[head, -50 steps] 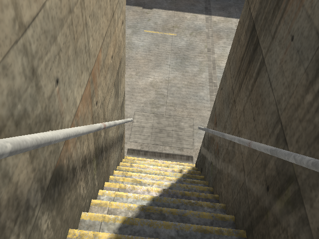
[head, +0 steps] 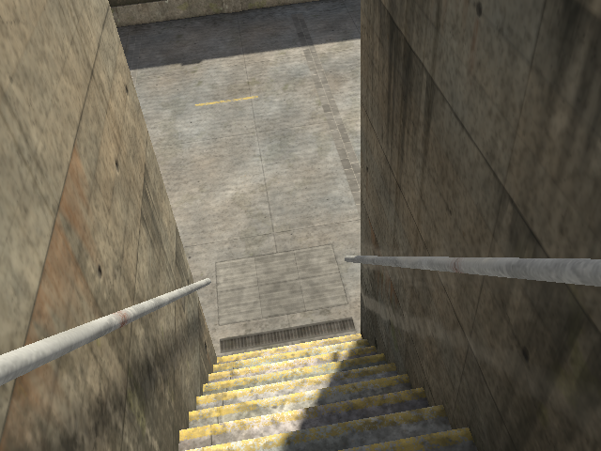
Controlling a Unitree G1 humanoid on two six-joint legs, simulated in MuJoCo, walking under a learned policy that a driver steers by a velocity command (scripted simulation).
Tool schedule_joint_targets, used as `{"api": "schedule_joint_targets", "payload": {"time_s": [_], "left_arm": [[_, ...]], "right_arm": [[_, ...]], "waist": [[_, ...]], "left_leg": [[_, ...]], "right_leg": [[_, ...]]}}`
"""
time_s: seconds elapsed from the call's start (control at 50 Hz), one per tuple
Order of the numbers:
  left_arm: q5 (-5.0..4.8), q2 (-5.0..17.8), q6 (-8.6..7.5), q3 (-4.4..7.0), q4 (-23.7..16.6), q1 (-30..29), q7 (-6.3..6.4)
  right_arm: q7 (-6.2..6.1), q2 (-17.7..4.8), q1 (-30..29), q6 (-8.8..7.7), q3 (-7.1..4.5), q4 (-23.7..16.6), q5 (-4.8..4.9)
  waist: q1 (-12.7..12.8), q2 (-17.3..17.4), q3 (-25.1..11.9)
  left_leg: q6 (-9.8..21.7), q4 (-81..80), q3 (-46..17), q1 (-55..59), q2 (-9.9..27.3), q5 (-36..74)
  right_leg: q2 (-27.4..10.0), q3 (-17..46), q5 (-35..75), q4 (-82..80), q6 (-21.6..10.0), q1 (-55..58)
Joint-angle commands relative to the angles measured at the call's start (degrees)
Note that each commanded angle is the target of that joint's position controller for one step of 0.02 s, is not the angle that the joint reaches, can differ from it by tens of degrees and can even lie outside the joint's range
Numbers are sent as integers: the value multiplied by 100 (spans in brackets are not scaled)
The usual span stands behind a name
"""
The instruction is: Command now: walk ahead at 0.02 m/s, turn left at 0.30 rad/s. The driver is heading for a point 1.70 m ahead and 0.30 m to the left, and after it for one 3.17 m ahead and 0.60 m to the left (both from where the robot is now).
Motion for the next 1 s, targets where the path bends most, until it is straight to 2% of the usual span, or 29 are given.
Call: {"api": "schedule_joint_targets", "payload": {"time_s": [0.02, 0.08, 0.14, 0.18, 0.2, 0.22, 0.24, 0.28, 0.32, 0.4, 0.46, 0.48, 0.5, 0.56, 0.58, 0.6, 0.62, 0.64, 0.66, 0.68, 0.7, 0.72, 0.74, 0.76, 0.78, 0.8, 0.86, 0.98, 1.0], "left_arm": [[104, 723, 8, 192, -126, 417, -15], [143, 1152, 81, 339, -204, 514, -40], [134, 1173, 132, 403, -207, 541, 88], [139, 991, 115, 471, -417, 319, -17], [153, 724, 148, 471, -463, 197, -128], [208, 715, 281, 527, -504, 48, -181], [44, 525, 224, 448, -1046, -487, -168], [380, 492, 251, 384, -1042, -1230, 9], [356, 484, 377, 394, -1051, -1506, -12], [133, 79, 567, 192, -1174, -1340, 72], [8, 86, 605, 152, -1556, -2109, 132], [-235, 498, 30, 356, -1891, -134, -186], [167, 466, 397, 281, -1412, -2243, 35], [3, -47, 693, 157, -1837, -2679, 54], [-277, 163, 216, 289, -2094, -679, -313], [88, 391, 514, 292, -1542, -2501, -94], [-25, 106, 248, 253, -2200, -1414, -325], [-17, 612, 115, 364, -2258, -2057, -395], [184, 202, 525, 275, -1736, -2953, -136], [-223, 143, 328, 235, -2231, -1734, -445], [77, 240, 605, 277, -1770, -2677, -202], [-28, 270, 656, 332, -1677, -2571, -139], [-160, 344, 328, 316, -1922, -955, -522], [37, 684, 529, 478, -1299, -2015, -246], [-134, 424, 630, 437, -1361, -2028, -166], [-133, 600, 630, 535, -1124, -1829, -98], [-222, 711, 568, 608, -793, -1592, -57], [-8, 757, 286, 699, -762, -1903, -127], [43, 759, 244, 723, -657, -1656, -177]], "right_arm": [[78, -31, -1131, -184, 56, -721, 145], [34, -166, -697, -272, -59, -465, 132], [-51, -178, 182, -238, -205, -250, 168], [0, -698, 1362, -66, -421, 66, 122], [6, -519, 1902, 13, -373, 142, 153], [12, -464, 2134, 18, -283, 161, 255], [-84, -946, 2249, 52, -382, 350, 268], [-322, -726, 955, 21, -267, -269, -45], [-530, -210, 346, 52, 96, -528, -148], [-585, -324, 519, -88, 341, -375, -21], [-572, -314, 812, -124, 412, -452, -94], [-204, -1167, 2092, -454, 412, 14, -947], [-418, -168, 668, -263, 343, -376, 61], [-649, 14, 1858, -10, 440, -156, -63], [-371, -859, 2190, -343, 514, 215, -877], [-560, 6, 1686, -102, 365, -122, -48], [-412, -800, 1819, -289, 468, 160, -867], [-284, -933, 1291, -321, 336, 30, -869], [-471, 397, 1776, -128, 464, -74, 103], [-412, -611, 1782, -329, 433, 337, -794], [-462, 498, 1757, -135, 533, -113, 23], [-458, 458, 1963, -75, 590, -56, -43], [-118, -1269, 2482, -299, 209, 844, -945], [-324, 321, 1622, -217, 496, -34, -18], [-369, 257, 1535, -204, 603, -100, -61], [-389, -7, 1925, -224, 500, 49, -173], [-358, -306, 2105, -327, 421, 203, -50], [-345, -299, 2854, -556, 234, 719, -15], [-387, -181, 2707, -536, 196, 951, 27]], "waist": [[877, -1228, 872], [861, -888, 361], [399, -669, 84], [-170, -87, -450], [-562, 624, -872], [-829, 1255, -370], [-845, 1583, -311], [-860, 199, -271], [-528, -279, -171], [-110, -421, 153], [-378, -164, 360], [328, 2975, 208], [-544, -724, 260], [-1009, -160, -19], [7, 2169, -336], [-1152, -517, -112], [-215, 1162, -152], [-276, 248, 77], [-1358, -1147, -66], [-337, 358, 8], [-1309, -852, 10], [-1378, -730, 124], [-248, 924, 1034], [-1119, -768, 228], [-1089, -698, 210], [-1202, -475, 385], [-1063, -155, 928], [-1234, -131, 1114], [-904, -47, 1054]], "left_leg": [[111, -1647, 350, 67, 320, -420], [129, -2338, 755, 46, 292, -1346], [32, -2216, 1077, 1065, 284, -1530], [130, -1401, 1028, 2636, 560, -595], [-4, -330, 864, 4124, 662, -614], [-767, 32, 714, 4463, 616, -1310], [359, -17, -1342, 4712, 1634, -2512], [1007, -556, -1661, 3272, 1688, -4241], [757, -271, -1538, 1883, 1441, -2721], [60, 448, -978, 48, 352, -2288], [117, 170, -1636, -49, 190, -3395], [-284, -98, -1087, -878, 219, -3312], [-22, 166, -1599, 694, 116, -3562], [133, 474, -1802, 2520, 221, -2565], [-82, 63, -1510, 1078, 498, -3389], [-146, 302, -1581, 2743, 255, -3164], [-259, 233, -1313, 1083, 179, -3193], [-498, 19, -1231, 966, 206, -3384], [-223, 260, -1390, 2175, 192, -2695], [-208, -77, -1217, 1012, 97, -3269], [-43, -112, -1602, 2221, 293, -3707], [62, -104, -1802, 2279, 403, -3674], [262, -657, -1998, 1713, 610, -3860], [106, -381, -1994, 2326, 571, -4395], [178, -477, -1955, 2180, 621, -4547], [127, -527, -2064, 2386, 705, -4650], [100, -680, -1943, 2042, 706, -5515], [187, 105, -1009, 2230, 470, -4538], [339, 550, -788, 2114, 400, -4272]], "right_leg": [[-1047, 1927, 2564, -2023, -1035, -447], [-1056, 2017, 3974, -1024, -1166, 420], [-1223, 1846, 2708, -80, -1220, -400], [-776, 791, 773, 1806, -1119, -1402], [-359, -351, -1124, 3576, -842, -3116], [16, -1816, -1576, 5464, -587, -4723], [-346, -1528, -1146, 5917, -322, -6018], [-709, -658, 1198, 6809, 372, -6028], [-667, -307, 1875, 6984, 803, -5503], [-420, -379, 3132, 6351, 1453, -5117], [-254, -548, 3181, 5293, 1633, -5281], [-1008, -886, 4263, 6532, 1061, -4996], [-301, -489, 3405, 5413, 1573, -5488], [-266, -322, 2421, 4421, 1776, -6262], [-1089, -162, 4960, 4796, 1163, -5414], [-285, -318, 2986, 4390, 1639, -5987], [-1005, -381, 5045, 4191, 1105, -5110], [-1185, -537, 5133, 3333, 1132, -4546], [-513, -222, 3298, 2930, 1551, -4758], [-1171, -515, 5010, 2521, 1131, -3955], [-647, 189, 3200, 1593, 1479, -4158], [-621, 673, 3518, 1038, 1490, -4032], [-980, 49, 4916, 1959, 989, -4591], [-627, 1105, 3790, 666, 1260, -3749], [-381, 1178, 3633, 517, 1308, -3487], [-132, 1433, 3464, 702, 1207, -3633], [-1, 1430, 3315, 419, 1057, -3696], [42, 969, 3820, 266, 687, -4214], [-258, 1217, 4343, -105, 635, -4113]]}}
